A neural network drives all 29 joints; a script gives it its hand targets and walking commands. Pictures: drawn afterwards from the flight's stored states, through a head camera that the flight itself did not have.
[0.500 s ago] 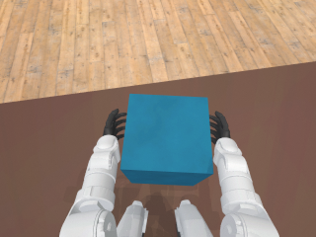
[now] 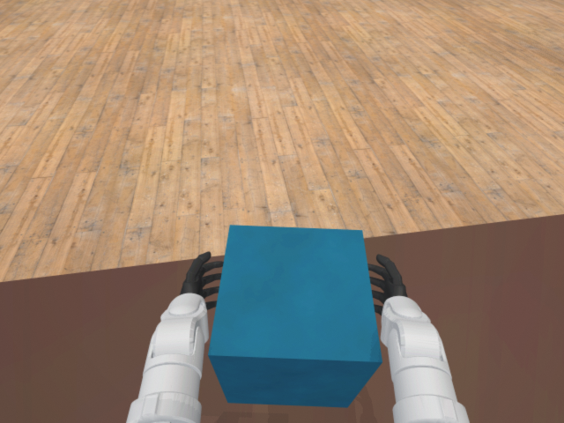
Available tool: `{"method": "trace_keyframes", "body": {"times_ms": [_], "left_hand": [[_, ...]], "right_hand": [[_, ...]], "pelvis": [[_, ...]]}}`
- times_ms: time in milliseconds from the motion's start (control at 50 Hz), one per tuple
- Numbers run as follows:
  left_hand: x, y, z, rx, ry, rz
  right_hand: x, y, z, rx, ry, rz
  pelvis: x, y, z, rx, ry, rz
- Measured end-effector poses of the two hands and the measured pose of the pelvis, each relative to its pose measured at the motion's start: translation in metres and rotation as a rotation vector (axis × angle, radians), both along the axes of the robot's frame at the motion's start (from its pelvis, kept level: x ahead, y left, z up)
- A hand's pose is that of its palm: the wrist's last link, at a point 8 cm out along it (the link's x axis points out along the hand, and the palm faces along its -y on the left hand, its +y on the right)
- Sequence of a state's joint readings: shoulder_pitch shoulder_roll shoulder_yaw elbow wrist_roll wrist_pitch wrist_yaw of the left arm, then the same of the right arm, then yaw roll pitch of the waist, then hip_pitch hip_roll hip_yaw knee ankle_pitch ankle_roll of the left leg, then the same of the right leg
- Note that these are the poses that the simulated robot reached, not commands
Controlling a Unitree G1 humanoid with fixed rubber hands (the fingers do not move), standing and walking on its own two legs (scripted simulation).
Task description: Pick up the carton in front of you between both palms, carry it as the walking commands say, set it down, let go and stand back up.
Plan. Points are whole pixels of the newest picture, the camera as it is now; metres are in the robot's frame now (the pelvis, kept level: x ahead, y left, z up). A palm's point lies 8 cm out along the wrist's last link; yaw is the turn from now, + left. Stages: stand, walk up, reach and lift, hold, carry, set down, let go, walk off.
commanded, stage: reach and lift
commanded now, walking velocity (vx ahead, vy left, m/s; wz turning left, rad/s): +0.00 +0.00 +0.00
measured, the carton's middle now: (291, 320) +0.29 +0.00 -0.06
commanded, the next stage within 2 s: hold in 1.02 s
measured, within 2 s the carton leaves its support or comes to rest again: neither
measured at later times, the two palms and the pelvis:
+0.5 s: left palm (191, 297) +0.28 +0.15 +0.03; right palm (397, 300) +0.28 -0.15 +0.03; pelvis -0.01 +0.00 +0.00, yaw +0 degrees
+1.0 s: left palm (190, 292) +0.29 +0.15 +0.04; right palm (398, 295) +0.29 -0.15 +0.04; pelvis +0.00 +0.00 +0.01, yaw +0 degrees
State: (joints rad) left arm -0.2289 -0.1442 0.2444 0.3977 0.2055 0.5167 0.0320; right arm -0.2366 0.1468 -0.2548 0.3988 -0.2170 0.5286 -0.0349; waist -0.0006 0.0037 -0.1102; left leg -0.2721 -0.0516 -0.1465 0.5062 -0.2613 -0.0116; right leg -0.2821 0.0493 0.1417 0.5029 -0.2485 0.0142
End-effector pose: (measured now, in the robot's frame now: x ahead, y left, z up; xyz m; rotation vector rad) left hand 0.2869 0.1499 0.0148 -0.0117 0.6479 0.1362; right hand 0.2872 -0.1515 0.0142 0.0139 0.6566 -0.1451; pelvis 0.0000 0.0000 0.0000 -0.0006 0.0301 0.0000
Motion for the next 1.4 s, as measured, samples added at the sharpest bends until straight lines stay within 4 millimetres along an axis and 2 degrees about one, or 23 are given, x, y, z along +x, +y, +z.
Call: {"method": "trace_keyframes", "body": {"times_ms": [80,340,900,1040,1200,1400], "left_hand": [[-0.004,0.0,0.01,0.014,0.014,-0.01],[-0.008,-0.001,0.013,0.013,0.029,-0.009],[-0.001,0.0,0.026,0.036,0.027,-0.029],[-0.002,0.0,0.03,0.035,0.023,-0.028],[-0.007,0.0,0.045,0.033,-0.006,-0.023],[-0.012,0.0,0.042,0.024,0.016,-0.02]], "right_hand": [[-0.004,0.0,0.01,-0.014,0.014,0.012],[-0.007,-0.001,0.013,-0.014,0.028,0.015],[-0.001,0.0,0.026,-0.035,0.026,0.028],[-0.002,0.0,0.029,-0.035,0.022,0.028],[-0.006,0.0,0.044,-0.032,-0.007,0.026],[-0.012,0.0,0.042,-0.025,0.015,0.022]], "pelvis": [[-0.004,-0.001,0.003,0.0,-0.05,0.0],[-0.019,-0.001,0.002,0.001,-0.09,-0.001],[0.0,0.0,0.008,0.0,-0.11,-0.001],[0.0,0.0,0.009,0.0,-0.118,-0.001],[-0.002,0.0,0.01,0.0,-0.139,0.0],[-0.01,-0.001,0.008,0.0,-0.155,-0.002]]}}
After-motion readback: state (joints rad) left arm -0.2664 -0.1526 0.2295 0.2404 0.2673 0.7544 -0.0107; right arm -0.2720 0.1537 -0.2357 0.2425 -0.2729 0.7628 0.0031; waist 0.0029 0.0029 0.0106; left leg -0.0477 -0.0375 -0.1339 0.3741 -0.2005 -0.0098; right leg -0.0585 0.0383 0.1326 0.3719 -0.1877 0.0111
